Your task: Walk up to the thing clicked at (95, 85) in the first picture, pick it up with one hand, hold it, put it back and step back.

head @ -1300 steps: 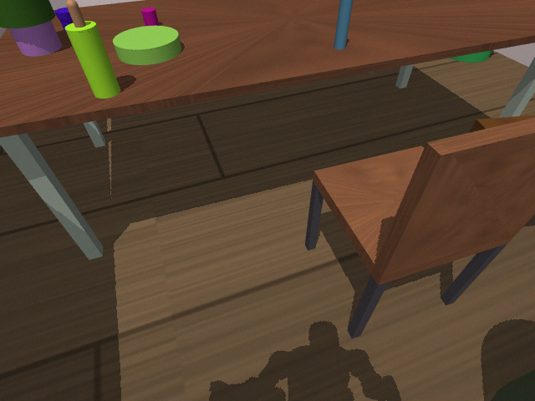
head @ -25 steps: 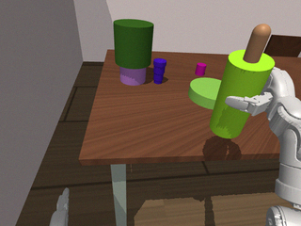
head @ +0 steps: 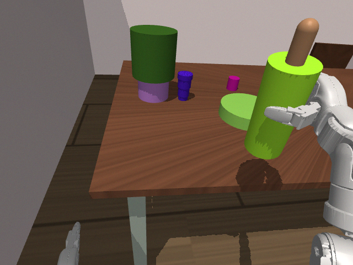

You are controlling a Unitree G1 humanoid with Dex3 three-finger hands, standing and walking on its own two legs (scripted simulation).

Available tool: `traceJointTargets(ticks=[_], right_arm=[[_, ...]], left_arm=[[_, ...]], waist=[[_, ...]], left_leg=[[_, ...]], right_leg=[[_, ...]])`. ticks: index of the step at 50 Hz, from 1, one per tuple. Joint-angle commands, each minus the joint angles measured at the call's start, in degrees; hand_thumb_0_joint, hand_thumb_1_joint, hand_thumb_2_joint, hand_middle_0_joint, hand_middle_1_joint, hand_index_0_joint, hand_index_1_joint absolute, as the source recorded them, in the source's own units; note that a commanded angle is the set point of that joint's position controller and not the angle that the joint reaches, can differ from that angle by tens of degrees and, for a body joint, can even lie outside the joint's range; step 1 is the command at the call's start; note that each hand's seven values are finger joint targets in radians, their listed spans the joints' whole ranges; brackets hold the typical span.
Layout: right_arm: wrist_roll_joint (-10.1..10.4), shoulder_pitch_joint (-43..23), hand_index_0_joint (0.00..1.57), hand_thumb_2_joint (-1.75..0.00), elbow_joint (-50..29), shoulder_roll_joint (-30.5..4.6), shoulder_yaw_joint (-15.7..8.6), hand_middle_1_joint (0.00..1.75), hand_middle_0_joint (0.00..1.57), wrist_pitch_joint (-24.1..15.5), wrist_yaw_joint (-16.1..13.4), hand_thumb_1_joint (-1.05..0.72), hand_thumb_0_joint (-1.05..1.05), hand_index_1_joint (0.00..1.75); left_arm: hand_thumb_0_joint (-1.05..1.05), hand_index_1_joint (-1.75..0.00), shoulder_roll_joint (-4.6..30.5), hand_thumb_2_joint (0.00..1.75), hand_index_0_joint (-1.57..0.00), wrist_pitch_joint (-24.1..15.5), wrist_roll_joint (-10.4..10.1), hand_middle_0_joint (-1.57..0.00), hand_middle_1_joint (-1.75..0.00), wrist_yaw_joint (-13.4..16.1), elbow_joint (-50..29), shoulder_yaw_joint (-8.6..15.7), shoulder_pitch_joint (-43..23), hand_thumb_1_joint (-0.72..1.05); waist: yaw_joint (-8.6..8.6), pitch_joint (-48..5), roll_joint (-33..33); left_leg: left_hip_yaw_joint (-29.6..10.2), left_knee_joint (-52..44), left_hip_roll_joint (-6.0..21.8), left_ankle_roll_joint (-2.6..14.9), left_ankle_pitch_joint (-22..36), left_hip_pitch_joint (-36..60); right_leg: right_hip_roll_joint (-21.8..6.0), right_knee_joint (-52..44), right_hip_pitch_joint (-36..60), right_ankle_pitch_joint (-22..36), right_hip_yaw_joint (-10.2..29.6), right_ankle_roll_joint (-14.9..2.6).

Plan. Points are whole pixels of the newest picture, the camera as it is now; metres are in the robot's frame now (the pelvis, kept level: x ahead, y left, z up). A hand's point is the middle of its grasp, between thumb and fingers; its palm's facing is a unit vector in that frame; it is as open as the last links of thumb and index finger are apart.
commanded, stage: hold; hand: right
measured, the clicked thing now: (281, 97) +0.32 -0.16 +0.31
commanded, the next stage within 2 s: none
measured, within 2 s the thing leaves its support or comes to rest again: neither
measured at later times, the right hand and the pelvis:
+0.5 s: hand (286, 103) +0.32 -0.17 +0.30, palm faces +0.13 +0.99 -0.07, open 11.3 cm; pelvis +0.00 +0.00 +0.00, yaw +0 degrees
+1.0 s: hand (289, 92) +0.32 -0.17 +0.33, palm faces +0.11 +0.99 -0.06, open 11.3 cm; pelvis +0.00 +0.00 +0.00, yaw +0 degrees
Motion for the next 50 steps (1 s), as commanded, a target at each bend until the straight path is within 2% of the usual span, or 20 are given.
traceJointTargets(ticks=[1, 3, 5, 6, 9, 12, 15, 17, 19, 20, 22, 24, 27, 28, 29, 32, 35, 42, 43, 50], right_arm=[[0.9, -34.4, 1.20, -1.27, -16.8, -15.3, -7.7, 1.39, 1.12, -8.7, -1.0, 0.21, 0.00, 1.39], [0.9, -34.5, 1.21, -1.28, -20.3, -17.0, -8.7, 1.39, 1.13, -9.5, -0.8, 0.19, 0.00, 1.39], [1.1, -32.3, 1.20, -1.26, -20.2, -16.4, -8.9, 1.38, 1.12, -9.6, -1.0, 0.20, 0.00, 1.38], [1.2, -32.7, 1.19, -1.26, -21.7, -16.5, -8.7, 1.37, 1.11, -9.7, -1.0, 0.21, 0.00, 1.37], [1.3, -32.1, 1.20, -1.27, -22.7, -16.6, -8.8, 1.39, 1.12, -9.6, -1.3, 0.20, 0.00, 1.39], [1.4, -33.1, 1.21, -1.27, -25.1, -14.3, -6.5, 1.39, 1.13, -9.9, -1.3, 0.21, 0.00, 1.39], [1.7, -30.7, 1.20, -1.26, -20.1, -15.0, -7.7, 1.38, 1.12, -8.9, -1.6, 0.21, 0.00, 1.38], [1.5, -33.5, 1.21, -1.28, -22.3, -16.1, -7.8, 1.40, 1.13, -9.1, -1.5, 0.23, 0.00, 1.40], [1.6, -30.2, 1.23, -1.30, -17.3, -15.8, -8.4, 1.42, 1.15, -8.3, -1.7, 0.21, 0.00, 1.42], [1.8, -33.8, 1.22, -1.29, -22.1, -15.2, -7.1, 1.41, 1.14, -8.9, -1.6, 0.22, 0.00, 1.41], [1.7, -34.4, 1.22, -1.29, -22.0, -16.8, -8.5, 1.40, 1.13, -9.3, -1.5, 0.22, 0.00, 1.40], [1.8, -33.9, 1.22, -1.29, -20.5, -16.5, -8.3, 1.41, 1.14, -9.1, -1.3, 0.22, 0.00, 1.41], [1.7, -34.4, 1.22, -1.29, -18.3, -17.2, -9.0, 1.41, 1.13, -8.7, -1.2, 0.22, 0.00, 1.41], [1.7, -35.2, 1.21, -1.29, -20.5, -16.7, -8.1, 1.40, 1.13, -8.9, -1.1, 0.23, 0.00, 1.40], [1.7, -36.6, 1.21, -1.29, -19.8, -15.4, -7.1, 1.41, 1.13, -8.8, -1.0, 0.23, 0.00, 1.41], [1.4, -36.6, 1.21, -1.29, -19.5, -16.2, -7.7, 1.41, 1.13, -8.1, -0.8, 0.23, 0.00, 1.41], [1.2, -37.2, 1.21, -1.30, -18.1, -14.9, -6.3, 1.41, 1.13, -7.5, -0.5, 0.24, 0.00, 1.41], [1.4, -38.6, 1.22, -1.30, -17.7, -17.3, -8.3, 1.42, 1.14, -6.9, -0.8, 0.26, 0.00, 1.42], [1.4, -37.9, 1.23, -1.32, -17.2, -18.2, -9.3, 1.44, 1.14, -6.8, -1.1, 0.25, 0.00, 1.44], [1.2, -38.9, 1.24, -1.32, -15.6, -18.7, -9.3, 1.44, 1.15, -6.2, -1.7, 0.25, 0.00, 1.44]], left_arm=[[0.00, -0.05, 6.9, 0.06, -0.04, -3.8, -0.1, -0.05, -0.05, 0.4, -11.0, 3.0, -9.7, -0.55], [0.00, -0.05, 4.6, 0.06, -0.04, -3.4, -0.2, -0.05, -0.05, 0.1, -11.7, 0.6, -9.0, -0.56], [0.00, -0.05, 6.1, 0.06, -0.04, -3.2, -0.2, -0.05, -0.04, 0.5, -11.7, 2.5, -9.0, -0.57], [0.00, -0.05, 5.8, 0.07, -0.04, -3.0, -0.1, -0.05, -0.05, 0.5, -12.4, 1.6, -8.5, -0.57], [0.00, -0.05, 6.5, 0.06, -0.04, -3.0, -0.1, -0.05, -0.05, 1.0, -10.6, 3.0, -9.6, -0.57], [0.00, -0.05, 4.2, 0.07, -0.04, -3.3, -0.1, -0.04, -0.05, 0.9, -11.9, 0.1, -11.1, -0.57], [0.00, -0.05, 6.2, 0.07, -0.04, -3.1, -0.1, -0.05, -0.05, 1.5, -10.9, 1.6, -9.6, -0.57], [0.00, -0.05, 3.9, 0.06, -0.04, -3.0, 0.2, -0.05, -0.05, 1.2, -9.1, -0.8, -8.9, -0.56], [0.00, -0.05, 7.8, 0.06, -0.04, -3.4, 0.0, -0.05, -0.05, 1.6, -10.1, 3.2, -9.3, -0.56], [0.00, -0.05, 5.0, 0.06, -0.04, -3.5, 0.0, -0.05, -0.05, 1.1, -10.2, 0.3, -10.0, -0.56], [0.00, -0.05, 4.0, 0.06, -0.04, -3.4, -0.1, -0.05, -0.05, 1.0, -10.0, -0.2, -8.9, -0.56], [0.00, -0.05, 5.1, 0.06, -0.04, -3.8, -0.1, -0.05, -0.05, 1.2, -10.6, 1.2, -8.6, -0.56], [0.00, -0.05, 5.7, 0.06, -0.04, -4.1, -0.2, -0.05, -0.05, 1.2, -10.2, 1.2, -9.4, -0.56], [0.00, -0.05, 3.9, 0.06, -0.04, -4.0, -0.1, -0.05, -0.05, 1.0, -9.9, -0.7, -9.5, -0.56], [0.00, -0.05, 4.5, 0.06, -0.04, -4.0, 0.0, -0.05, -0.05, 1.1, -9.7, 0.2, -8.9, -0.56], [0.00, -0.05, 4.2, 0.07, -0.04, -4.0, -0.1, -0.05, -0.05, 0.9, -10.1, -0.9, -10.1, -0.57], [0.00, -0.06, 5.3, 0.07, -0.04, -3.8, -0.1, -0.05, -0.05, 1.0, -10.4, -0.2, -11.1, -0.57], [0.00, -0.05, 5.7, 0.06, -0.04, -4.2, -0.1, -0.05, -0.05, 0.9, -10.1, 0.3, -10.9, -0.56], [0.00, -0.05, 5.0, 0.06, -0.04, -4.0, -0.1, -0.05, -0.05, 0.7, -9.7, -0.8, -10.2, -0.56], [0.00, -0.05, 6.1, 0.07, -0.04, -3.7, -0.2, -0.04, -0.05, 0.6, -11.2, 0.5, -9.6, -0.56]], waist=[[-0.40, -12.3, 2.9], [-1.16, -14.6, 1.6], [-0.93, -15.2, 2.9], [-0.54, -15.6, 3.2], [-0.54, -14.7, 1.9], [-0.78, -14.0, 0.9], [0.08, -12.3, 3.6], [-0.54, -13.1, -0.3], [0.25, -11.3, 1.8], [-0.44, -11.3, 0.6], [-0.19, -12.2, 1.7], [0.40, -12.1, 2.4], [-0.13, -12.0, 1.9], [-0.57, -12.5, 1.0], [0.39, -13.0, 1.6], [-0.72, -14.0, -0.1], [-0.26, -13.1, 1.8], [-0.47, -12.5, 2.7], [-0.61, -11.8, 2.7], [-0.27, -13.2, 3.1]], left_leg=[[2.4, -6.5, -2.2, 0.34, 4.1, 0.6], [2.3, -6.3, -1.9, 0.43, 6.1, 1.9], [2.2, -5.9, -1.9, 0.37, 8.7, 2.1], [2.0, -6.2, -1.7, 0.30, 9.4, 2.4], [1.8, -6.3, -1.7, 0.36, 8.5, 2.0], [2.0, -6.2, -2.0, 0.45, 6.3, 1.6], [2.1, -6.6, -2.0, 0.07, 6.6, 1.0], [2.0, -6.5, -1.9, 0.32, 6.3, 1.3], [2.3, -6.6, -2.1, 0.13, 5.2, 0.4], [2.2, -6.6, -2.1, 0.21, 4.7, 0.7], [2.2, -6.7, -1.9, 0.08, 5.2, 1.0], [2.2, -6.8, -2.0, -0.06, 4.5, 0.5], [2.1, -6.6, -2.0, 0.03, 4.7, 0.0], [2.1, -6.4, -1.8, 0.19, 5.2, 0.5], [2.2, -6.4, -2.0, 0.15, 5.6, 0.5], [2.4, -6.0, -2.1, 0.45, 6.3, 0.9], [2.6, -6.6, -2.0, 0.38, 4.8, 0.8], [2.7, -7.3, -2.2, 0.20, 0.6, 0.5], [2.4, -7.6, -1.9, 0.10, 0.7, 0.8], [2.4, -7.0, -2.0, 0.10, 3.3, 0.7]], right_leg=[[1.2, -5.9, 5.1, 5.3, -0.9, -1.46], [1.4, -5.4, 5.9, 7.7, -1.2, -1.36], [1.2, -4.8, 6.9, 10.7, -1.4, -1.35], [1.4, -4.5, 6.9, 11.1, -1.5, -1.57], [1.4, -4.7, 6.8, 9.8, -1.6, -1.56], [1.2, -5.2, 6.7, 7.6, -1.3, -1.35], [1.2, -5.0, 5.9, 7.8, -1.4, -1.53], [1.3, -5.0, 6.1, 7.4, -1.4, -1.32], [1.2, -5.6, 5.1, 6.4, -1.1, -1.23], [1.3, -5.7, 4.8, 5.7, -1.2, -1.25], [1.5, -5.2, 5.0, 6.2, -1.5, -1.49], [1.5, -5.3, 4.9, 5.3, -1.5, -1.61], [1.3, -5.3, 5.0, 5.9, -1.4, -1.47], [1.5, -5.1, 5.2, 6.5, -1.4, -1.43], [1.4, -4.9, 5.6, 6.7, -1.3, -1.54], [1.1, -5.1, 6.2, 8.5, -1.0, -1.08], [1.2, -5.7, 5.5, 6.6, -0.9, -1.26], [1.3, -6.4, 4.4, 1.8, -0.7, -1.59], [1.5, -6.1, 3.7, 2.2, -1.2, -1.60], [1.5, -5.4, 4.8, 4.7, -1.3, -1.58]])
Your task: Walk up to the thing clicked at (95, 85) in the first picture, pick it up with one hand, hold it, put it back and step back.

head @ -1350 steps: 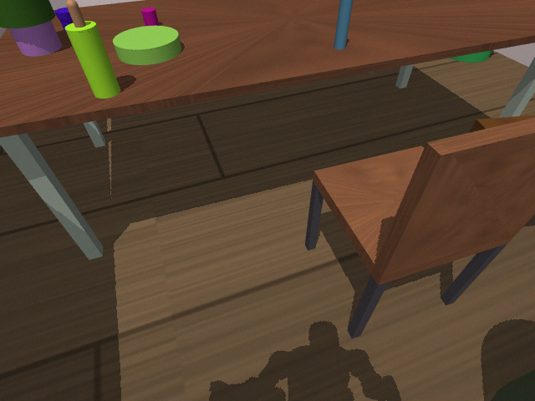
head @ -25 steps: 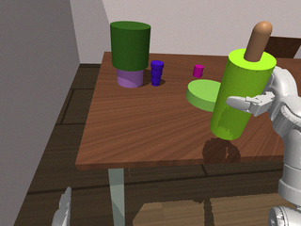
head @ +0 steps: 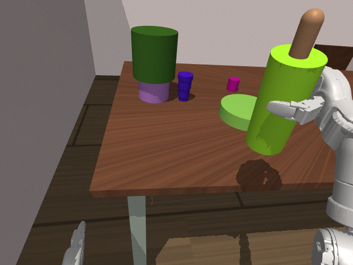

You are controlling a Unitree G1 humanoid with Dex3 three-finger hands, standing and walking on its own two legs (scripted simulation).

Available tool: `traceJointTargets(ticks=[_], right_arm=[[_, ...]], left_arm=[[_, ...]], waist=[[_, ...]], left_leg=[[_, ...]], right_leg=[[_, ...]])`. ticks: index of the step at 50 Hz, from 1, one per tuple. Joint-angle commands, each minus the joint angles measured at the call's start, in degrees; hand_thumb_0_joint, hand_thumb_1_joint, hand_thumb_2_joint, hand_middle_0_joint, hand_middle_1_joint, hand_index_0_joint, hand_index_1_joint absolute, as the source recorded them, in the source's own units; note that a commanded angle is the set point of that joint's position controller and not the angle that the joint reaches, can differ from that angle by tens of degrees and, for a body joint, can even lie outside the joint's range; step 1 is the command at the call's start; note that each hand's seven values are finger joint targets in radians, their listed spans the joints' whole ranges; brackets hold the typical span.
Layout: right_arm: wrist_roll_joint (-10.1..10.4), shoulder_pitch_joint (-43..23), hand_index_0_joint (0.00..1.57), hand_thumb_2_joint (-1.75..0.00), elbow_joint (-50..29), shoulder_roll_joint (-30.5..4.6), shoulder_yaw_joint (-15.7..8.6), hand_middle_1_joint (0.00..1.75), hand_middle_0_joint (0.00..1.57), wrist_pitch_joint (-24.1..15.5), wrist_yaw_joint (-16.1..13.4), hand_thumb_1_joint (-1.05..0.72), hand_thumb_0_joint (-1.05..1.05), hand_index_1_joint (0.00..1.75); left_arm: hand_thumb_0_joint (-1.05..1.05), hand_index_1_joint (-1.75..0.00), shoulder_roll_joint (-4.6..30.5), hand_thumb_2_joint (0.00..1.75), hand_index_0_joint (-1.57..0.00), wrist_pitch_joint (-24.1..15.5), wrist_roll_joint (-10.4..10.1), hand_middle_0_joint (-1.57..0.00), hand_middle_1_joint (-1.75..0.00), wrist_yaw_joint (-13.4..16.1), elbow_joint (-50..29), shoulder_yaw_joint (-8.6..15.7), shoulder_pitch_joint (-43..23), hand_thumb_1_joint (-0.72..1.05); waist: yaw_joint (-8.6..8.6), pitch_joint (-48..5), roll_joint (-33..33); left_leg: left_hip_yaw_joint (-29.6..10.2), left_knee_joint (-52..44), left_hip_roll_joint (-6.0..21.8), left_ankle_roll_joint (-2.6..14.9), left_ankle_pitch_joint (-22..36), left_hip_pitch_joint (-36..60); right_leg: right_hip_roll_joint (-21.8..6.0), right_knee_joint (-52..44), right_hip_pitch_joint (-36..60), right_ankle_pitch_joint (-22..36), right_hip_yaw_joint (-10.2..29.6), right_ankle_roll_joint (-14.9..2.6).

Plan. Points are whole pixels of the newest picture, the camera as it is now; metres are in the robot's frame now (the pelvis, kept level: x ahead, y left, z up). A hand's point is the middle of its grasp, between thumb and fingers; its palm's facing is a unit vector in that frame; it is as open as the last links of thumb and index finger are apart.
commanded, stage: hold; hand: right
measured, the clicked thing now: (283, 91) +0.32 -0.16 +0.33
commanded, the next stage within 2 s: crouch in 1.28 s
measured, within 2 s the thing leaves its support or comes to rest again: neither
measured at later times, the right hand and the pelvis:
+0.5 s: hand (286, 91) +0.33 -0.17 +0.32, palm faces +0.13 +0.99 -0.06, open 11.3 cm; pelvis +0.01 +0.00 +0.00, yaw +0 degrees
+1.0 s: hand (283, 96) +0.33 -0.17 +0.31, palm faces +0.13 +0.99 -0.06, open 11.4 cm; pelvis +0.01 +0.00 +0.00, yaw +0 degrees
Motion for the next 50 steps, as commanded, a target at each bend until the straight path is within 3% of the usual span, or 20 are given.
traceJointTargets(ticks=[1, 5, 8, 11, 12, 14, 19, 21, 25, 28, 30, 32, 33, 36, 38, 40, 43, 46, 48, 50], right_arm=[[0.1, -38.1, 1.23, -1.32, -16.3, -16.8, -8.1, 1.44, 1.14, -8.2, -1.4, 0.27, 0.00, 1.44], [-0.1, -39.0, 1.23, -1.32, -16.7, -14.2, -5.5, 1.44, 1.14, -8.3, -0.8, 0.27, 0.00, 1.44], [-0.3, -38.5, 1.23, -1.32, -15.5, -13.5, -4.6, 1.44, 1.14, -8.2, -0.3, 0.27, 0.00, 1.44], [-0.4, -39.1, 1.24, -1.34, -18.6, -16.0, -6.6, 1.45, 1.15, -8.6, -0.3, 0.26, 0.00, 1.45], [0.1, -38.3, 1.25, -1.34, -17.5, -14.8, -6.5, 1.46, 1.16, -8.3, -0.2, 0.26, 0.00, 1.46], [0.4, -37.1, 1.25, -1.34, -17.0, -15.5, -7.5, 1.46, 1.16, -8.2, -0.5, 0.25, 0.00, 1.46], [0.3, -37.3, 1.28, -1.36, -15.2, -17.7, -9.6, 1.49, 1.19, -8.2, -1.6, 0.21, 0.00, 1.49], [0.4, -39.2, 1.29, -1.37, -16.6, -18.0, -9.1, 1.50, 1.20, -8.3, -1.9, 0.22, 0.00, 1.50], [0.1, -39.9, 1.29, -1.37, -15.9, -16.1, -6.8, 1.50, 1.20, -8.7, -1.5, 0.22, 0.00, 1.50], [0.0, -39.7, 1.29, -1.38, -14.6, -14.5, -5.5, 1.50, 1.20, -8.5, -0.9, 0.23, 0.00, 1.50], [-0.5, -39.9, 1.29, -1.38, -14.0, -14.7, -5.4, 1.50, 1.20, -8.4, -0.4, 0.23, 0.00, 1.51], [-0.3, -39.0, 1.29, -1.38, -13.3, -14.1, -5.4, 1.50, 1.20, -8.2, -0.1, 0.21, 0.00, 1.50], [-0.5, -38.6, 1.29, -1.38, -13.2, -15.9, -7.0, 1.50, 1.20, -8.4, -0.3, 0.22, 0.00, 1.50], [-0.5, -39.0, 1.29, -1.38, -14.2, -15.6, -6.7, 1.51, 1.20, -8.5, -0.3, 0.22, 0.00, 1.51], [-0.1, -37.6, 1.29, -1.37, -14.8, -15.2, -7.1, 1.50, 1.20, -8.6, -0.5, 0.23, 0.00, 1.50], [-0.2, -37.6, 1.28, -1.37, -15.1, -15.9, -7.6, 1.49, 1.19, -9.2, -0.7, 0.24, 0.00, 1.49], [-0.2, -36.3, 1.30, -1.38, -14.7, -16.4, -8.3, 1.51, 1.21, -9.2, -1.1, 0.22, 0.00, 1.51], [-0.2, -36.9, 1.30, -1.38, -17.8, -16.7, -8.4, 1.50, 1.21, -9.9, -1.3, 0.22, 0.00, 1.50], [-0.1, -36.3, 1.31, -1.38, -19.1, -15.9, -7.5, 1.51, 1.22, -10.1, -1.5, 0.21, 0.00, 1.51], [-0.1, -35.8, 1.29, -1.37, -18.2, -15.4, -7.1, 1.50, 1.20, -9.8, -1.2, 0.21, 0.00, 1.50]], left_arm=[[0.00, -0.05, 6.2, 0.07, -0.04, -3.8, -0.3, -0.04, -0.05, 0.5, -12.7, 2.0, -9.8, -0.56], [0.00, -0.05, 3.6, 0.07, -0.04, -4.0, -0.4, -0.04, -0.05, 0.3, -12.0, -1.2, -10.7, -0.57], [0.00, -0.06, 5.0, 0.07, -0.04, -3.9, -0.4, -0.05, -0.05, 0.4, -10.0, 0.6, -10.2, -0.57], [0.00, -0.06, 5.9, 0.07, -0.04, -4.2, -0.3, -0.05, -0.05, 0.5, -10.6, 1.4, -10.5, -0.57], [0.00, -0.06, 6.9, 0.07, -0.04, -4.5, -0.4, -0.05, -0.05, 0.6, -11.0, 2.6, -10.6, -0.57], [0.00, -0.06, 5.1, 0.07, -0.04, -4.2, -0.3, -0.05, -0.05, 0.4, -9.3, 0.9, -8.6, -0.57], [0.00, -0.06, 6.1, 0.08, -0.04, -3.9, -0.2, -0.04, -0.05, 0.8, -10.3, 2.1, -8.8, -0.58], [0.00, -0.05, 6.3, 0.07, -0.03, -4.0, -0.1, -0.04, -0.04, 0.9, -10.6, 2.1, -9.5, -0.57], [0.00, -0.06, 3.6, 0.07, -0.04, -4.0, -0.2, -0.04, -0.05, 0.8, -11.1, -1.1, -9.4, -0.57], [0.00, -0.06, 4.8, 0.07, -0.04, -4.1, -0.3, -0.04, -0.05, 0.9, -10.1, 0.2, -9.2, -0.57], [0.00, -0.06, 3.6, 0.07, -0.04, -3.8, -0.2, -0.04, -0.05, 0.5, -8.5, -1.1, -8.8, -0.57], [0.00, -0.06, 6.0, 0.07, -0.04, -4.2, -0.4, -0.05, -0.05, 0.6, -11.2, 1.2, -10.0, -0.57], [0.00, -0.06, 6.4, 0.07, -0.04, -3.8, -0.2, -0.05, -0.05, 0.7, -10.6, 1.9, -9.0, -0.57], [0.00, -0.06, 4.8, 0.07, -0.04, -3.2, -0.2, -0.05, -0.05, 0.3, -10.0, 0.2, -8.3, -0.57], [0.00, -0.05, 5.5, 0.07, -0.04, -3.5, -0.5, -0.04, -0.05, 0.3, -11.1, 1.3, -9.5, -0.56], [0.00, -0.06, 5.0, 0.07, -0.04, -3.2, -0.2, -0.04, -0.05, 0.1, -10.2, 0.3, -7.7, -0.57], [0.00, -0.06, 6.1, 0.07, -0.04, -2.9, -0.1, -0.04, -0.05, 0.5, -11.2, 1.9, -7.7, -0.57], [0.00, -0.06, 4.3, 0.07, -0.03, -2.8, -0.1, -0.04, -0.05, 0.2, -11.0, 0.4, -8.0, -0.57], [0.00, -0.05, 5.7, 0.07, -0.04, -2.9, -0.3, -0.04, -0.05, 0.5, -11.8, 2.0, -8.7, -0.57], [0.00, -0.06, 4.8, 0.07, -0.04, -3.0, -0.2, -0.04, -0.05, 0.5, -12.2, 0.3, -9.1, -0.57]], waist=[[-0.26, -13.4, 3.4], [-0.74, -12.4, 0.3], [0.00, -11.3, 0.5], [-0.25, -14.1, -0.3], [0.11, -13.4, 2.1], [-0.05, -12.9, 2.6], [-0.37, -14.2, 3.1], [-0.57, -13.8, 2.7], [-0.53, -13.5, 2.2], [-0.05, -14.1, 1.4], [-0.47, -13.2, -0.1], [-0.17, -13.9, 1.8], [-0.31, -14.6, 2.0], [-0.38, -13.0, 2.2], [-0.72, -12.5, 2.2], [-0.52, -13.3, 2.4], [-0.21, -13.2, 4.5], [-1.23, -14.8, 1.1], [-0.74, -14.4, 1.6], [-0.61, -14.0, 2.6]], left_leg=[[2.6, -7.1, -2.1, 0.15, 2.3, 0.8], [2.4, -6.8, -2.1, 0.57, 2.6, 0.4], [2.4, -7.1, -2.1, 0.52, 1.5, -0.1], [2.3, -6.9, -1.9, 0.60, 2.1, 0.8], [2.7, -6.8, -2.4, 0.48, 1.3, -0.1], [2.7, -7.0, -2.2, 0.29, 2.4, 0.3], [2.7, -6.6, -2.0, 0.20, 5.3, 1.2], [2.6, -6.4, -2.0, 0.27, 4.5, 0.8], [2.2, -6.5, -1.7, 0.22, 5.1, 1.1], [2.4, -5.9, -2.0, 0.39, 6.1, 0.5], [2.4, -6.0, -2.0, 0.60, 5.8, 0.5], [2.5, -6.0, -2.1, 0.46, 6.2, 1.0], [2.7, -6.1, -2.1, 0.50, 7.4, 1.8], [2.7, -6.6, -1.9, 0.50, 5.3, 1.3], [2.9, -6.7, -2.1, 0.48, 2.7, 0.8], [2.7, -6.6, -1.9, 0.49, 5.5, 1.3], [2.4, -6.8, -1.6, 0.07, 6.2, 1.3], [2.3, -6.4, -1.7, 0.45, 6.6, 2.0], [2.4, -5.9, -1.9, 0.57, 6.7, 1.3], [2.5, -6.1, -2.0, 0.45, 6.3, 1.2]], right_leg=[[1.5, -5.9, 5.6, 3.7, -1.0, -1.63], [1.3, -6.0, 5.3, 4.6, -0.9, -1.25], [1.3, -6.5, 4.8, 3.0, -0.7, -1.33], [1.5, -6.0, 5.8, 4.0, -0.9, -1.21], [1.1, -6.3, 6.0, 2.9, -0.4, -1.33], [1.3, -6.0, 5.5, 3.9, -0.7, -1.46], [1.4, -5.3, 6.1, 7.1, -1.0, -1.31], [1.4, -5.5, 5.9, 6.0, -0.9, -1.45], [1.7, -4.8, 5.5, 6.5, -1.3, -1.66], [1.4, -4.9, 6.7, 7.9, -1.0, -1.39], [1.3, -5.4, 5.8, 8.0, -0.8, -1.11], [1.1, -5.4, 6.5, 8.6, -0.7, -1.09], [1.1, -5.4, 6.6, 10.0, -0.8, -1.00], [1.4, -5.7, 5.5, 7.5, -0.9, -1.21], [1.3, -6.2, 5.2, 4.9, -0.8, -1.20], [1.3, -5.6, 5.8, 7.6, -1.0, -1.27], [1.7, -5.0, 5.5, 7.6, -1.5, -1.71], [1.6, -5.0, 6.5, 8.2, -1.3, -1.45], [1.3, -5.2, 7.0, 8.6, -1.1, -1.28], [1.3, -5.2, 6.7, 8.1, -0.9, -1.41]])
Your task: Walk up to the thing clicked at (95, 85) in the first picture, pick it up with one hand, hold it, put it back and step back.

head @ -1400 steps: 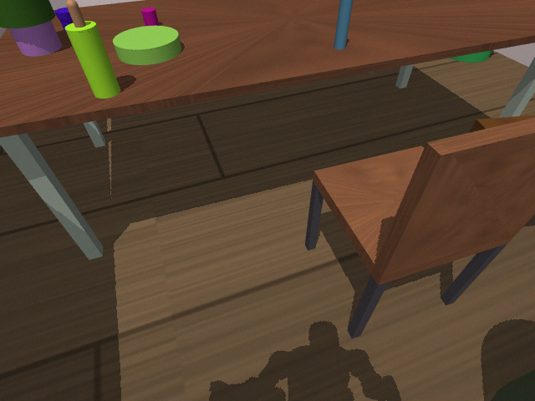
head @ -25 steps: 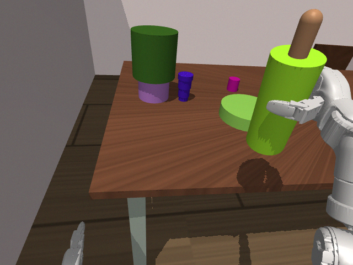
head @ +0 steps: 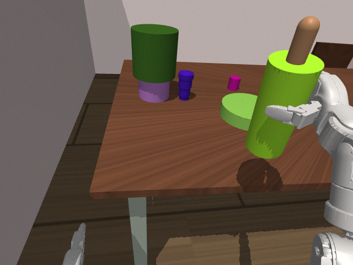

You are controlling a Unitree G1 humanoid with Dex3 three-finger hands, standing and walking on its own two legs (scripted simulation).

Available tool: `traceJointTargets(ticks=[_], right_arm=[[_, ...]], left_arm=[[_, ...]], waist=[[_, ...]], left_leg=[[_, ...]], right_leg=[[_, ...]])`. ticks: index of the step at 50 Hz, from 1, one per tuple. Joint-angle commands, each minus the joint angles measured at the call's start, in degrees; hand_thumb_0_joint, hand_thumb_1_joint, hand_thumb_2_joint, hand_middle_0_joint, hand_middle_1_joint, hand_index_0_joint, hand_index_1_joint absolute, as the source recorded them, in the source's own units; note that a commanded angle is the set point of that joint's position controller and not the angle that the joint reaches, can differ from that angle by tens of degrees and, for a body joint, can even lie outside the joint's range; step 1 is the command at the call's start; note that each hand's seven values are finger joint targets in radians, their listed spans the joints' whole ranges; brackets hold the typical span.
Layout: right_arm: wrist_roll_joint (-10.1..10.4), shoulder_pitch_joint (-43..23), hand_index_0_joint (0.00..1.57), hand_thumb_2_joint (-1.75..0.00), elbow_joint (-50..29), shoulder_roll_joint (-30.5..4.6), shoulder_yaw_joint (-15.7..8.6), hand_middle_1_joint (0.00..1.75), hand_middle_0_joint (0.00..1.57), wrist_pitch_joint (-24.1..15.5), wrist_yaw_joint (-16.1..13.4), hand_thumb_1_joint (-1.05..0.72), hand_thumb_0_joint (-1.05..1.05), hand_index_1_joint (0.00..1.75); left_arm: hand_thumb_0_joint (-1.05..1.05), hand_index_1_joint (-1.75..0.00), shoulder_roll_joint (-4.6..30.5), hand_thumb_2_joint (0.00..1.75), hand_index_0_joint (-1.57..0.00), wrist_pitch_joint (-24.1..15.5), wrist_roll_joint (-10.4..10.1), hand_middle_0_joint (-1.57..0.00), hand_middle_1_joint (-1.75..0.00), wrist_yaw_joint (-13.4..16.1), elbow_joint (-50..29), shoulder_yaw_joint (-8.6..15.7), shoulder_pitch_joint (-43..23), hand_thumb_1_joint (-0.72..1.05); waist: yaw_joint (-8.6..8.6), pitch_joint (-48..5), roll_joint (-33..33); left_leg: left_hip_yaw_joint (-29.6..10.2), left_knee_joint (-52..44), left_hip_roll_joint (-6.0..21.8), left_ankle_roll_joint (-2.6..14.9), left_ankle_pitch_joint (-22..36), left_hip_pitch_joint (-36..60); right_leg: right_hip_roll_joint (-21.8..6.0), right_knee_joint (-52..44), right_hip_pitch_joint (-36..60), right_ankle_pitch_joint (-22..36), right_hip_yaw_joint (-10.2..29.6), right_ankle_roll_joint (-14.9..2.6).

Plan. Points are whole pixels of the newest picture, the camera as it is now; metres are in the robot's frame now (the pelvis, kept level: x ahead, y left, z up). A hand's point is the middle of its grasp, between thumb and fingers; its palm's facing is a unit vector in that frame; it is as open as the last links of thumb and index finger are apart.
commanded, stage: hold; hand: right
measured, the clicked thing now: (282, 96) +0.32 -0.16 +0.32
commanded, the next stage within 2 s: crouch in 0.28 s
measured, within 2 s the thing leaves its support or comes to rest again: neither
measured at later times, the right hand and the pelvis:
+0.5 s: hand (294, 92) +0.32 -0.18 +0.33, palm faces +0.14 +0.99 -0.05, open 11.4 cm; pelvis -0.01 +0.00 +0.00, yaw +0 degrees
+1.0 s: hand (264, 116) +0.40 -0.18 +0.22, palm faces +0.22 +0.97 -0.05, open 11.4 cm; pelvis -0.01 +0.01 +0.00, yaw +1 degrees
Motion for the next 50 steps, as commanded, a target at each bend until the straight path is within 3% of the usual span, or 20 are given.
traceJointTargets(ticks=[1, 3, 5, 6, 9, 12, 13, 14, 16, 20, 24, 28, 31, 35, 38, 42, 44, 47, 49, 50], right_arm=[[0.8, -37.9, 1.30, -1.38, -18.4, -16.7, -7.6, 1.50, 1.21, -9.0, -0.7, 0.21, 0.00, 1.50], [1.0, -37.9, 1.30, -1.38, -18.6, -14.7, -5.8, 1.51, 1.21, -8.9, -0.4, 0.22, 0.00, 1.51], [1.1, -37.9, 1.30, -1.39, -18.2, -14.8, -6.0, 1.52, 1.21, -8.8, -0.3, 0.25, 0.00, 1.52], [1.2, -38.0, 1.30, -1.38, -18.8, -14.5, -5.6, 1.51, 1.21, -8.8, -0.2, 0.22, 0.00, 1.51], [1.3, -38.0, 1.30, -1.38, -17.7, -16.2, -7.3, 1.50, 1.20, -8.6, -0.3, 0.22, 0.00, 1.50], [1.0, -37.7, 1.31, -1.39, -14.3, -17.6, -8.5, 1.52, 1.22, -8.2, -0.7, 0.21, 0.00, 1.52], [1.3, -39.2, 1.31, -1.38, -17.0, -18.0, -8.8, 1.52, 1.22, -8.5, -0.7, 0.20, 0.00, 1.52], [1.2, -39.5, 1.31, -1.39, -16.1, -18.3, -9.1, 1.51, 1.22, -8.7, -1.0, 0.19, 0.00, 1.51], [1.7, -38.6, 1.31, -1.38, -15.5, -18.0, -9.3, 1.51, 1.23, -8.8, -1.0, 0.19, 0.00, 1.51], [1.4, -40.9, 1.34, -1.38, -14.4, -16.9, -7.7, 1.52, 1.25, -8.7, -0.6, 0.23, 0.00, 1.52], [0.4, -43.0, 1.33, -1.33, -8.0, -16.0, -6.3, 1.49, 1.24, -7.8, -0.9, 0.28, 0.00, 1.49], [-1.3, -44.0, 1.30, -1.34, 2.3, -15.2, -5.7, 1.49, 1.21, -8.1, -2.0, 0.30, 0.00, 1.49], [-2.9, -46.1, 1.27, -1.33, 7.9, -13.8, -3.5, 1.47, 1.18, -11.4, -1.9, 0.32, 0.00, 1.47], [-3.9, -50.3, 1.31, -1.36, 8.5, -17.9, -5.3, 1.51, 1.21, -17.1, -1.5, 0.32, 0.00, 1.51], [-4.1, -50.3, 1.30, -1.35, 9.1, -20.4, -7.0, 1.50, 1.21, -21.1, -1.3, 0.33, 0.00, 1.50], [-4.6, -50.5, 1.31, -1.35, 3.8, -23.4, -8.0, 1.50, 1.22, -26.4, -2.1, 0.27, 0.00, 1.50], [-4.2, -50.9, 1.32, -1.35, -0.3, -22.9, -7.3, 1.50, 1.23, -28.6, -2.7, 0.27, 0.00, 1.50], [-3.5, -46.8, 1.34, -1.37, 2.4, -23.5, -8.1, 1.52, 1.25, -29.8, -3.2, 0.26, 0.00, 1.52], [-3.5, -45.9, 1.33, -1.36, 2.7, -22.4, -7.3, 1.52, 1.24, -30.7, -3.3, 0.28, 0.00, 1.52], [-3.5, -46.1, 1.34, -1.37, 3.1, -21.7, -6.9, 1.53, 1.25, -31.1, -3.2, 0.28, 0.00, 1.53]], left_arm=[[0.00, -0.06, 4.2, 0.07, -0.04, -3.9, -0.1, -0.04, -0.05, 0.6, -10.5, 0.3, -10.3, -0.57], [0.00, -0.06, 3.2, 0.08, -0.03, -3.9, -0.2, -0.04, -0.05, 0.6, -9.0, -0.7, -10.6, -0.58], [0.00, -0.06, 5.6, 0.07, -0.04, -4.1, -0.1, -0.04, -0.05, 1.1, -9.6, 1.8, -10.3, -0.57], [0.00, -0.06, 5.5, 0.07, -0.04, -4.2, -0.1, -0.04, -0.05, 1.0, -9.4, 1.2, -10.7, -0.57], [0.00, -0.06, 4.2, 0.07, -0.04, -4.3, -0.1, -0.05, -0.05, 1.0, -8.4, 0.4, -10.4, -0.56], [0.00, -0.06, 7.9, 0.07, -0.04, -4.7, 0.2, -0.05, -0.05, 1.3, -8.7, 3.8, -10.5, -0.57], [0.00, -0.05, 5.9, 0.06, -0.04, -4.8, 0.1, -0.04, -0.05, 1.0, -9.2, 1.5, -10.7, -0.56], [0.00, -0.06, 5.9, 0.07, -0.04, -4.5, 0.1, -0.05, -0.05, 1.0, -8.4, 2.1, -8.8, -0.57], [0.00, -0.05, 5.3, 0.07, -0.04, -4.5, -0.1, -0.04, -0.05, 1.0, -8.4, 1.7, -10.0, -0.56], [0.00, -0.05, 4.1, 0.06, -0.04, -4.8, -0.1, -0.04, -0.05, 1.0, -7.9, 0.1, -10.0, -0.54], [0.00, -0.05, 7.2, 0.06, -0.04, -5.3, 0.2, -0.04, -0.05, 1.6, -9.0, 2.8, -11.5, -0.54], [0.00, -0.05, 10.3, 0.06, -0.04, -5.4, 0.4, -0.04, -0.05, 2.3, -9.3, 6.1, -10.5, -0.54], [0.00, -0.05, 7.1, 0.06, -0.04, -5.8, 0.5, -0.04, -0.05, 1.9, -8.3, 3.4, -7.9, -0.54], [0.00, -0.05, 4.7, 0.06, -0.04, -6.2, 0.9, -0.04, -0.05, 1.7, -8.9, 1.7, -5.5, -0.54], [0.00, -0.05, 7.0, 0.06, -0.04, -7.2, 1.1, -0.04, -0.05, 2.0, -9.3, 3.9, -8.3, -0.54], [0.00, -0.05, 7.0, 0.06, -0.04, -7.5, 1.5, -0.04, -0.05, 2.5, -10.3, 3.9, -8.5, -0.54], [0.00, -0.05, 5.0, 0.07, -0.04, -7.1, 1.6, -0.04, -0.05, 2.8, -12.5, 1.5, -9.5, -0.54], [0.00, -0.05, 8.1, 0.07, -0.04, -6.5, 1.7, -0.04, -0.05, 4.5, -13.2, 3.8, -10.0, -0.54], [0.00, -0.05, 4.8, 0.06, -0.04, -5.4, 2.0, -0.04, -0.05, 4.5, -8.8, 0.4, -8.1, -0.54], [0.00, -0.05, 5.1, 0.06, -0.04, -5.6, 2.0, -0.04, -0.05, 4.9, -9.9, 0.9, -8.6, -0.53]], waist=[[-0.73, -14.0, 1.1], [-0.63, -13.6, -0.3], [0.30, -14.0, 0.6], [0.01, -13.9, 0.9], [-0.49, -13.5, 0.9], [0.25, -13.4, 1.1], [-0.95, -13.9, 0.8], [0.17, -13.9, 1.8], [-0.83, -12.9, 3.3], [-0.13, -12.4, 1.6], [0.89, -10.5, 3.0], [1.40, -9.3, 5.4], [1.76, -5.5, 4.6], [1.47, -11.1, 2.5], [0.87, -14.2, 0.9], [0.37, -20.3, -0.9], [0.14, -23.2, 0.7], [0.69, -22.1, 1.2], [0.07, -19.9, -1.8], [0.59, -21.7, -1.0]], left_leg=[[2.3, -6.6, -1.8, 0.31, 6.4, 1.6], [2.1, -6.5, -1.8, 0.48, 6.3, 0.8], [2.3, -6.7, -2.0, 0.47, 5.9, 0.4], [2.3, -6.7, -1.9, 0.43, 6.4, 0.6], [2.3, -6.7, -1.8, 0.24, 6.1, 1.4], [2.4, -6.7, -2.0, 0.20, 5.6, 0.7], [2.6, -6.3, -2.1, 0.23, 5.2, 1.0], [2.6, -6.7, -2.0, 0.25, 5.5, 0.9], [2.7, -6.7, -2.0, 0.00, 4.8, 1.0], [2.3, -7.0, -2.0, 0.15, 3.0, -0.2], [2.4, -7.9, -2.0, -0.03, -1.2, -1.2], [2.8, -7.8, -2.1, -0.07, 0.6, -2.4], [2.5, -8.0, -2.1, 0.09, -3.0, -4.4], [1.5, -7.3, -1.5, 0.20, 1.1, -1.8], [0.5, -6.5, -1.2, 0.18, 2.9, -1.0], [0.5, -5.0, -1.5, 0.72, 5.6, 1.3], [0.4, -4.7, -1.5, 0.69, 7.9, 2.9], [0.8, -4.7, -1.9, 0.71, 8.0, 1.3], [0.5, -5.0, -1.6, 0.82, 7.6, 1.0], [0.3, -4.5, -1.6, 0.80, 8.6, 0.5]], right_leg=[[1.5, -5.1, 5.9, 8.0, -1.1, -1.53], [1.4, -5.3, 6.1, 8.0, -1.2, -1.38], [1.2, -5.5, 6.8, 7.4, -0.9, -1.41], [1.3, -5.5, 6.5, 7.9, -1.0, -1.38], [1.5, -5.1, 5.5, 7.6, -1.1, -1.54], [1.3, -5.6, 5.8, 6.6, -0.9, -1.37], [1.2, -5.5, 5.8, 6.5, -0.7, -1.23], [1.3, -5.5, 5.9, 6.8, -1.0, -1.43], [1.4, -5.5, 4.7, 6.0, -1.0, -1.63], [1.4, -5.6, 4.8, 4.1, -1.1, -1.74], [1.4, -6.7, 3.6, -0.5, -0.8, -1.77], [1.1, -7.1, 4.8, 1.0, -0.5, -1.64], [0.7, -8.3, 2.8, -3.8, 0.1, -1.49], [1.1, -6.4, 3.5, 0.8, -1.4, -1.64], [1.4, -5.3, 3.4, 2.1, -2.0, -1.76], [1.0, -4.1, 4.4, 4.6, -1.8, -1.55], [0.9, -3.5, 5.4, 7.0, -1.7, -1.77], [0.4, -3.3, 5.9, 7.1, -1.3, -1.81], [0.6, -3.1, 3.9, 6.7, -1.7, -1.73], [0.4, -2.7, 5.5, 7.4, -1.6, -1.69]])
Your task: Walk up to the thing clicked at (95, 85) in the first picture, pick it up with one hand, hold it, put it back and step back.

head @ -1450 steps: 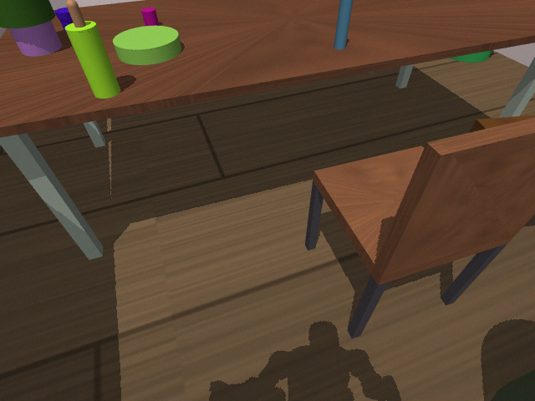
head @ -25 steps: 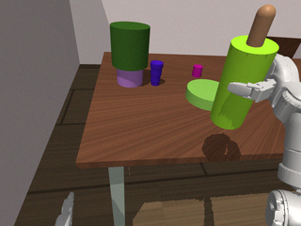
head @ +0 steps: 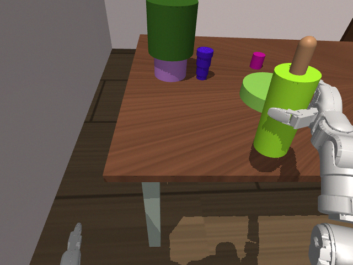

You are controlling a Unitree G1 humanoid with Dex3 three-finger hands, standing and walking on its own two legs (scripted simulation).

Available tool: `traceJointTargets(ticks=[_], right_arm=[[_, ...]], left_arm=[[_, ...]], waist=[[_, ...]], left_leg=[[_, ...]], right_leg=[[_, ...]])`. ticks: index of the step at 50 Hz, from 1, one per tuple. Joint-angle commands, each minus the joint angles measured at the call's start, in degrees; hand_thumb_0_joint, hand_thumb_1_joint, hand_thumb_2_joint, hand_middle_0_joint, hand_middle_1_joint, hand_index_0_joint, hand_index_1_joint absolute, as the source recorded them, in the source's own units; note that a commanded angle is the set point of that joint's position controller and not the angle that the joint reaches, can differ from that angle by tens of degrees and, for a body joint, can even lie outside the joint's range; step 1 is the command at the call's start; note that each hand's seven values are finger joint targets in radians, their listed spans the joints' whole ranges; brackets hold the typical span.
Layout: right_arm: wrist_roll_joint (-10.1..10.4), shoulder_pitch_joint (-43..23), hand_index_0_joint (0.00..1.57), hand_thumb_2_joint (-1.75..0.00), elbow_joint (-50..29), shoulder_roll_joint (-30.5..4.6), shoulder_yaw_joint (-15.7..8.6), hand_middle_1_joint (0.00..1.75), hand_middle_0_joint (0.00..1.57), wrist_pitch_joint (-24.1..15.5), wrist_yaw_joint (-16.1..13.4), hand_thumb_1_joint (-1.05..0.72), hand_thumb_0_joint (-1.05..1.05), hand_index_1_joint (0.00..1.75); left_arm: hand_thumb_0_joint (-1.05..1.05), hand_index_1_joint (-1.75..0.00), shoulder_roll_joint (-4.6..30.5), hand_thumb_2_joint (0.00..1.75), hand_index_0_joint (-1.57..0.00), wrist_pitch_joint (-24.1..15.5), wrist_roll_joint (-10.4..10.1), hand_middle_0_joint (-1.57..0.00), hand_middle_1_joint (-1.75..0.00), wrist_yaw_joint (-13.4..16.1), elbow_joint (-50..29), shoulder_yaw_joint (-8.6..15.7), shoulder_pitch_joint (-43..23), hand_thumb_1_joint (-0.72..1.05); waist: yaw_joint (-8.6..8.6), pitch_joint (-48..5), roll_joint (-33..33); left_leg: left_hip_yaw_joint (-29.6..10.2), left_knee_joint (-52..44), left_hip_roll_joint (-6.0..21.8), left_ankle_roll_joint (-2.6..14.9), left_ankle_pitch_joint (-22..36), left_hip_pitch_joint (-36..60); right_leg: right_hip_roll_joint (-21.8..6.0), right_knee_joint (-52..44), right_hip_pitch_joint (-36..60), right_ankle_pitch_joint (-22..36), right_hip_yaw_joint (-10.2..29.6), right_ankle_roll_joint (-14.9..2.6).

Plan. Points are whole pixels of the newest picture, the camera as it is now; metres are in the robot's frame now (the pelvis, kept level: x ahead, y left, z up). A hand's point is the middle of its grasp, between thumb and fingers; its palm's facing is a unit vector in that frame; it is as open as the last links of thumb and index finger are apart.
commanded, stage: crouch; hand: right
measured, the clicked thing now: (286, 101) +0.40 -0.19 +0.23
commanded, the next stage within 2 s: lower in 0.18 s
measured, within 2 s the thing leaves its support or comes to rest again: neither
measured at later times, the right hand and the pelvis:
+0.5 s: hand (284, 100) +0.45 -0.21 +0.20, palm faces +0.24 +0.97 -0.03, open 11.3 cm; pelvis +0.02 -0.01 +0.00, yaw +0 degrees
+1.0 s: hand (281, 116) +0.45 -0.22 +0.16, palm faces +0.26 +0.97 -0.05, open 11.3 cm; pelvis +0.02 -0.01 +0.00, yaw +0 degrees
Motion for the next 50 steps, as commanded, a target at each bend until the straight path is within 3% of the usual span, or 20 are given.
traceJointTargets(ticks=[1, 3, 5, 7, 8, 12, 18, 21, 24, 28, 29, 31, 33, 35, 36, 41, 44, 47, 49, 50], right_arm=[[1.9, -44.1, 1.34, -1.37, -26.0, -22.5, -7.0, 1.53, 1.25, -11.8, -0.9, 0.29, 0.00, 1.53], [1.9, -42.4, 1.34, -1.37, -24.6, -23.7, -7.9, 1.52, 1.25, -12.5, -1.1, 0.25, 0.00, 1.52], [2.2, -40.9, 1.33, -1.37, -23.0, -20.5, -6.1, 1.51, 1.24, -12.6, -0.7, 0.24, 0.00, 1.51], [2.3, -40.7, 1.31, -1.35, -19.7, -20.2, -6.1, 1.49, 1.23, -12.9, -0.1, 0.25, 0.00, 1.49], [2.1, -42.1, 1.30, -1.32, -19.6, -19.1, -4.8, 1.48, 1.22, -13.2, 0.2, 0.27, 0.00, 1.48], [1.2, -43.9, 1.29, -1.28, -11.9, -17.4, -3.8, 1.44, 1.21, -14.1, 1.3, 0.25, 0.00, 1.44], [0.2, -43.8, 1.24, -1.29, -4.4, -17.3, -4.2, 1.42, 1.16, -16.8, 2.3, 0.25, 0.00, 1.42], [-0.1, -43.7, 1.24, -1.29, -4.1, -16.9, -4.6, 1.42, 1.16, -19.1, 2.0, 0.23, 0.00, 1.42], [-0.6, -44.3, 1.28, -1.33, -6.1, -19.1, -5.5, 1.46, 1.20, -21.5, 1.4, 0.21, 0.00, 1.46], [-0.7, -42.5, 1.32, -1.35, -8.8, -22.0, -7.8, 1.50, 1.24, -25.2, 0.1, 0.21, 0.00, 1.50], [-0.6, -42.5, 1.31, -1.35, -10.6, -19.8, -6.2, 1.50, 1.23, -26.2, -0.1, 0.23, 0.00, 1.50], [-0.8, -40.9, 1.32, -1.35, -12.6, -22.0, -7.5, 1.50, 1.24, -27.6, -0.6, 0.23, 0.00, 1.50], [-0.7, -39.7, 1.34, -1.36, -13.5, -21.9, -7.7, 1.52, 1.26, -28.6, -0.8, 0.19, 0.00, 1.52], [-0.4, -39.8, 1.36, -1.38, -14.5, -20.5, -6.6, 1.54, 1.28, -29.2, -0.8, 0.19, 0.00, 1.54], [-0.4, -40.1, 1.36, -1.39, -13.8, -20.2, -6.2, 1.54, 1.28, -29.5, -0.9, 0.18, 0.00, 1.54], [0.0, -40.0, 1.34, -1.33, -12.0, -18.7, -5.2, 1.49, 1.26, -30.8, -0.1, 0.20, 0.00, 1.49], [-0.2, -41.1, 1.33, -1.31, -9.9, -15.8, -3.0, 1.47, 1.25, -31.4, 0.6, 0.23, 0.00, 1.48], [-0.2, -39.4, 1.32, -1.29, -3.9, -16.1, -3.7, 1.45, 1.24, -31.5, 0.8, 0.22, 0.00, 1.46], [-0.4, -41.9, 1.31, -1.29, -4.4, -16.1, -3.4, 1.45, 1.23, -32.7, 1.1, 0.22, 0.00, 1.45], [-0.4, -41.3, 1.31, -1.29, -2.5, -16.6, -3.8, 1.45, 1.24, -32.8, 1.1, 0.21, 0.00, 1.45]], left_arm=[[0.00, -0.05, 5.4, 0.06, -0.04, -3.4, 0.1, -0.04, -0.05, 1.7, -10.7, 0.9, -10.6, -0.54], [0.00, -0.05, 8.4, 0.06, -0.04, -2.9, 0.4, -0.04, -0.05, 2.6, -10.5, 3.9, -9.1, -0.53], [0.00, -0.05, 7.1, 0.06, -0.04, -2.6, 0.4, -0.04, -0.05, 2.5, -11.4, 2.9, -7.2, -0.53], [0.00, -0.05, 7.9, 0.06, -0.04, -2.1, 0.1, -0.04, -0.05, 2.7, -11.8, 4.4, -6.0, -0.54], [0.00, -0.05, 5.7, 0.05, -0.04, -2.0, 0.1, -0.04, -0.05, 2.3, -11.1, 2.0, -4.7, -0.53], [0.00, -0.05, 6.7, 0.05, -0.04, -2.2, -0.1, -0.05, -0.05, 1.7, -10.1, 4.2, -4.8, -0.54], [0.00, -0.05, 9.1, 0.05, -0.05, -1.7, -0.3, -0.05, -0.05, 0.1, -10.7, 7.6, -2.9, -0.53], [0.00, -0.05, 5.6, 0.05, -0.04, -1.4, -0.3, -0.05, -0.05, -1.1, -11.1, 5.0, -4.8, -0.54], [0.00, -0.05, 8.5, 0.06, -0.04, -0.8, -0.3, -0.05, -0.05, -1.2, -14.3, 7.2, -6.7, -0.54], [0.00, -0.05, 7.8, 0.06, -0.04, 0.6, -0.3, -0.04, -0.04, -1.3, -14.3, 6.7, -7.0, -0.54], [0.00, -0.05, 5.6, 0.06, -0.04, 0.9, -0.2, -0.04, -0.04, -1.4, -14.3, 4.9, -6.2, -0.54], [0.00, -0.05, 7.6, 0.06, -0.04, 1.2, 0.0, -0.04, -0.04, -1.0, -17.1, 6.0, -7.2, -0.54], [0.00, -0.05, 4.6, 0.06, -0.03, 2.0, 0.0, -0.04, -0.04, -1.3, -15.5, 3.4, -4.6, -0.54], [0.00, -0.05, 4.4, 0.06, -0.03, 2.1, 0.0, -0.04, -0.04, -1.1, -15.8, 3.4, -4.8, -0.54], [0.00, -0.05, 6.6, 0.07, -0.03, 2.2, 0.1, -0.04, -0.04, -0.8, -16.0, 5.6, -5.0, -0.55], [0.00, -0.05, 6.8, 0.06, -0.03, 2.3, 0.2, -0.04, -0.04, -0.5, -13.9, 6.2, -2.9, -0.55], [0.00, -0.05, 5.0, 0.06, -0.03, 1.9, 0.2, -0.04, -0.04, -1.0, -12.7, 4.6, -2.8, -0.55], [0.00, -0.05, 8.7, 0.06, -0.03, 1.7, 0.2, -0.04, -0.04, -0.9, -13.6, 7.1, -4.5, -0.55], [0.00, -0.05, 5.6, 0.06, -0.03, 2.2, 0.2, -0.04, -0.04, -1.5, -12.6, 4.7, -3.7, -0.56], [0.00, -0.05, 7.7, 0.06, -0.03, 2.0, 0.0, -0.04, -0.04, -1.3, -14.4, 6.5, -5.6, -0.56]], waist=[[-1.97, -26.5, -3.7], [-0.86, -24.6, -1.8], [-0.17, -24.4, -1.3], [0.78, -23.9, 1.4], [0.89, -22.8, -0.7], [1.78, -19.0, -1.3], [1.32, -21.5, -0.5], [-0.51, -22.6, -1.5], [-0.48, -26.6, -1.2], [-1.64, -27.6, -2.1], [-1.11, -27.4, -2.6], [-0.77, -30.2, -1.5], [-1.23, -29.0, -3.0], [-0.36, -27.6, -5.1], [0.90, -27.2, -4.1], [2.76, -24.1, -4.3], [2.98, -24.3, -4.1], [3.18, -24.6, -1.6], [2.43, -25.7, -3.0], [2.58, -24.7, -1.6]], left_leg=[[1.4, -5.4, -0.4, 0.17, 8.5, 5.7], [1.6, -5.5, -0.6, -0.08, 8.6, 4.9], [1.9, -5.3, -0.5, -0.27, 11.1, 5.2], [1.9, -5.3, -0.5, -0.62, 12.2, 4.2], [1.9, -5.3, -0.4, -0.49, 12.7, 3.5], [2.0, -5.7, -0.3, -0.46, 10.2, 0.9], [2.3, -4.6, -0.7, -0.02, 12.2, 0.6], [2.1, -4.3, -0.7, 0.13, 12.8, 2.6], [1.8, -3.8, -0.8, 0.26, 14.4, 3.5], [1.4, -4.0, -0.9, 0.43, 13.9, 6.0], [1.2, -3.9, -0.9, 0.41, 14.4, 6.4], [0.9, -3.5, -0.9, 0.23, 16.4, 8.1], [0.9, -3.5, -0.9, 0.24, 16.6, 8.4], [0.9, -3.6, -1.0, 0.27, 16.4, 6.6], [0.9, -3.8, -1.1, 0.19, 15.6, 5.3], [1.0, -4.4, -1.1, 0.09, 12.4, 1.9], [1.2, -3.9, -1.2, 0.12, 11.8, 0.2], [1.5, -3.4, -1.2, -0.06, 12.8, 0.0], [1.3, -3.0, -0.9, 0.08, 13.5, 0.6], [1.6, -2.9, -1.2, 0.03, 12.5, 0.0]], right_leg=[[1.5, -3.9, 10.9, 7.9, -0.6, -2.24], [1.6, -3.8, 10.5, 7.5, -0.6, -2.51], [1.6, -3.3, 10.9, 9.9, -0.7, -2.52], [1.4, -3.2, 11.4, 10.6, -0.7, -2.72], [1.5, -3.2, 11.6, 11.2, -0.9, -2.57], [1.5, -3.6, 9.8, 8.9, -0.9, -2.40], [1.1, -3.6, 10.9, 13.3, -0.2, -1.75], [1.3, -3.0, 9.5, 14.5, -0.5, -1.53], [1.2, -2.6, 11.0, 17.1, -0.5, -1.42], [1.3, -2.8, 9.4, 15.0, -0.8, -1.53], [1.4, -2.7, 9.3, 14.7, -1.1, -1.64], [1.3, -2.3, 9.9, 16.1, -1.2, -1.83], [1.4, -2.2, 9.1, 16.1, -1.4, -1.88], [1.2, -2.1, 10.1, 16.4, -1.4, -1.77], [1.1, -2.3, 10.6, 15.1, -1.4, -1.90], [0.9, -2.5, 9.4, 10.0, -1.2, -2.20], [0.6, -2.4, 9.5, 9.8, -0.8, -1.96], [0.4, -1.8, 9.0, 11.4, -0.5, -1.99], [0.7, -1.3, 8.7, 12.2, -0.8, -1.83], [0.6, -1.7, 8.1, 11.4, -0.5, -1.86]])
